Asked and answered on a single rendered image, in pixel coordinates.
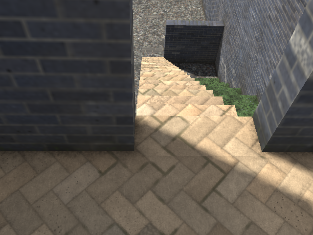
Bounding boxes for stairs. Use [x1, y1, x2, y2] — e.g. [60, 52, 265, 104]
[136, 57, 238, 117]

